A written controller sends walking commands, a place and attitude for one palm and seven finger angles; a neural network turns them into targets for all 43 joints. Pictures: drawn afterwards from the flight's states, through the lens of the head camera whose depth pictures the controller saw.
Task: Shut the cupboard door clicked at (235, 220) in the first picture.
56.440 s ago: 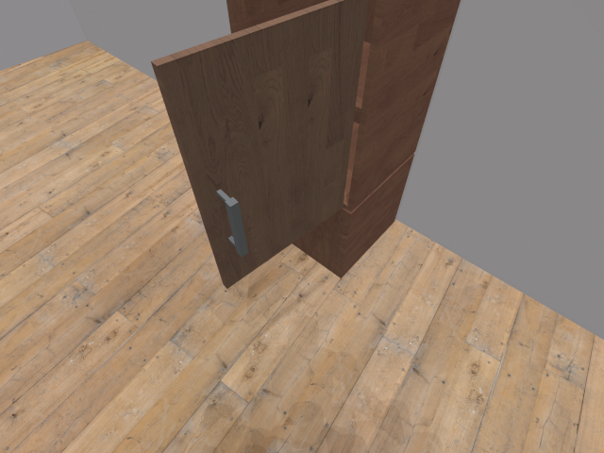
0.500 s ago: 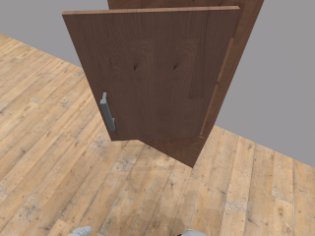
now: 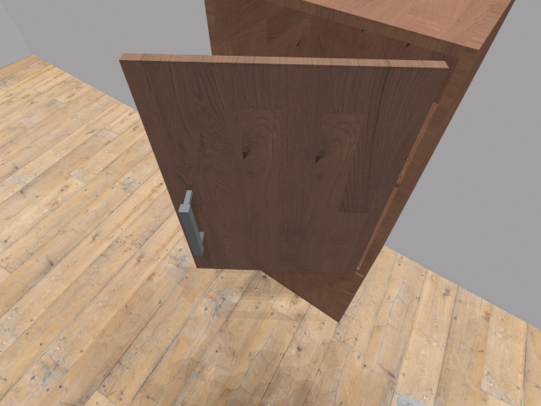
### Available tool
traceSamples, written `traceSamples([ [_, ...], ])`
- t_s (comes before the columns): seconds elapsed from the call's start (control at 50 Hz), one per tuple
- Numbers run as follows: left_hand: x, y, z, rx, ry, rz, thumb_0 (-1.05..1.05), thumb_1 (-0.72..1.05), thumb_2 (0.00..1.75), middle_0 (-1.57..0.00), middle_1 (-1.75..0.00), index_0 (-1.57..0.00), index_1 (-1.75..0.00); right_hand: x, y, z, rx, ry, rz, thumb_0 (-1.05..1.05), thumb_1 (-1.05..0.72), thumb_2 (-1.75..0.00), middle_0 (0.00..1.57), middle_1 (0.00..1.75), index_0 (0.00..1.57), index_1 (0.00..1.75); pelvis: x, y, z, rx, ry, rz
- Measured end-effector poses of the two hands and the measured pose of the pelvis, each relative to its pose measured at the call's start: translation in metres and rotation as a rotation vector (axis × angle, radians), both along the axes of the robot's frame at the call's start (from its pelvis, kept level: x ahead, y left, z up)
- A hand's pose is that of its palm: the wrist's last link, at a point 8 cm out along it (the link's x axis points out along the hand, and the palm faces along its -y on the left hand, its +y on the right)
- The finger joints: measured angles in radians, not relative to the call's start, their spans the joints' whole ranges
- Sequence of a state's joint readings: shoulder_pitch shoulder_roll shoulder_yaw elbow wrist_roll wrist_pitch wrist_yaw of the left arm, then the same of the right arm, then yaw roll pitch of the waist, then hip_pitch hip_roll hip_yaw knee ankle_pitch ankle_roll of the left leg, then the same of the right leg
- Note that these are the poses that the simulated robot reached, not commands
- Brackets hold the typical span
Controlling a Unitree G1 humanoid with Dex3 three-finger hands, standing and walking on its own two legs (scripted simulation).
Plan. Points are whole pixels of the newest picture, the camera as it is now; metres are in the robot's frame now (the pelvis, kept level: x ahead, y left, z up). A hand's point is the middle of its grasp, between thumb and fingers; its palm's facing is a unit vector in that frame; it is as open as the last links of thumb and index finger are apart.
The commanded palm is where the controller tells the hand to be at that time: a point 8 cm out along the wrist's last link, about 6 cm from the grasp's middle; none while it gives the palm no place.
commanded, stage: come to a stop and stand still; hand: left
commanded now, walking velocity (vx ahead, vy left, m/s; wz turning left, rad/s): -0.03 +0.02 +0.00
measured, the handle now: (194, 224) +0.45 +0.21 -0.09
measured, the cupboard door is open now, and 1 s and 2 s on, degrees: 34 34 34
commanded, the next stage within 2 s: look again from close up in 0.90 s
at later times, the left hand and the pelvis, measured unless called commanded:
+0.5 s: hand out of the picture +0.05 +0.24 -0.16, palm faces -0.03 -0.97 -0.24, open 7.4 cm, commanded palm none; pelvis -0.04 +0.05 +0.00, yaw -2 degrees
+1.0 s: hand out of the picture -0.06 +0.27 -0.17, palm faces -0.05 -0.96 -0.26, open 7.4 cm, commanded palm none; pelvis -0.06 +0.06 +0.01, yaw -2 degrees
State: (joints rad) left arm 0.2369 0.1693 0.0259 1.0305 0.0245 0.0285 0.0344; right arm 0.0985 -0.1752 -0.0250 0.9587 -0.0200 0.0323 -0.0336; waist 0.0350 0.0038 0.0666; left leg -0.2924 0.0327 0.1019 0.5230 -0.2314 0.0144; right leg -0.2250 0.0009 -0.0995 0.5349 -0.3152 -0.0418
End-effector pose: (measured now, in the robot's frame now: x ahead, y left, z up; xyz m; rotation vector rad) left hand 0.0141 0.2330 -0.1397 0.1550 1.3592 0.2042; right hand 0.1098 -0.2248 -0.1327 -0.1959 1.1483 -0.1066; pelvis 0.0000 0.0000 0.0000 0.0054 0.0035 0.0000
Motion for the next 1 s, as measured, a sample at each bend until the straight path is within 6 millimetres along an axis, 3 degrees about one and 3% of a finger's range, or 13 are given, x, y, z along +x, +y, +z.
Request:
traceSamples([
  [0.08,-0.004,0.004,0.002,0.020,0.002,-0.012,0.00,0.91,0.90,-0.20,-0.30,-0.20,-0.30,-0.008,-0.008,-0.005,0.001,0.017,-0.022,0.01,-0.91,-0.90,0.20,0.30,0.20,0.30,-0.003,-0.001,-0.002,-0.002,-0.003,0.005],
  [0.22,0.004,0.014,-0.002,0.017,-0.038,-0.056,0.01,0.90,0.90,-0.20,-0.30,-0.20,-0.30,-0.051,-0.007,-0.008,-0.026,0.079,-0.052,0.01,-0.91,-0.90,0.20,0.30,0.20,0.30,-0.007,0.010,-0.006,-0.005,-0.009,0.004],
  [0.4,0.027,0.042,0.003,0.013,-0.173,-0.113,0.01,0.90,0.90,-0.20,-0.30,-0.20,-0.30,-0.100,0.027,-0.004,-0.017,0.052,-0.104,0.01,-0.91,-0.90,0.20,0.30,0.20,0.30,-0.023,0.040,-0.006,-0.009,-0.035,-0.023],
  [0.5,0.028,0.058,0.010,0.017,-0.210,-0.136,0.01,0.90,0.90,-0.20,-0.30,-0.20,-0.30,-0.119,0.045,-0.002,0.000,0.058,-0.107,0.01,-0.91,-0.90,0.20,0.30,0.20,0.30,-0.036,0.052,-0.003,-0.015,-0.037,-0.031],
  [0.6,0.014,0.072,0.014,0.030,-0.193,-0.144,0.01,0.90,0.90,-0.20,-0.30,-0.20,-0.30,-0.133,0.049,-0.001,0.000,0.069,-0.108,0.01,-0.91,-0.90,0.20,0.30,0.20,0.30,-0.046,0.061,0.000,-0.011,-0.037,-0.034],
  [0.74,-0.023,0.086,0.012,0.042,-0.115,-0.128,0.01,0.90,0.90,-0.20,-0.30,-0.20,-0.30,-0.144,0.041,0.003,-0.026,0.090,-0.106,0.01,-0.91,-0.90,0.20,0.30,0.20,0.30,-0.054,0.066,0.003,-0.008,-0.042,-0.034],
  [0.88,-0.059,0.088,0.008,0.038,-0.024,-0.108,0.01,0.90,0.90,-0.20,-0.30,-0.20,-0.30,-0.145,0.028,0.007,-0.058,0.105,-0.098,0.01,-0.90,-0.90,0.20,0.30,0.20,0.30,-0.058,0.065,0.005,-0.008,-0.042,-0.033],
  [1.0,-0.075,0.085,0.007,0.031,0.022,-0.099,0.01,0.90,0.90,-0.20,-0.30,-0.20,-0.30,-0.139,0.019,0.010,-0.071,0.108,-0.088,0.01,-0.90,-0.90,0.20,0.30,0.20,0.30,-0.059,0.063,0.006,-0.007,-0.041,-0.031],
])
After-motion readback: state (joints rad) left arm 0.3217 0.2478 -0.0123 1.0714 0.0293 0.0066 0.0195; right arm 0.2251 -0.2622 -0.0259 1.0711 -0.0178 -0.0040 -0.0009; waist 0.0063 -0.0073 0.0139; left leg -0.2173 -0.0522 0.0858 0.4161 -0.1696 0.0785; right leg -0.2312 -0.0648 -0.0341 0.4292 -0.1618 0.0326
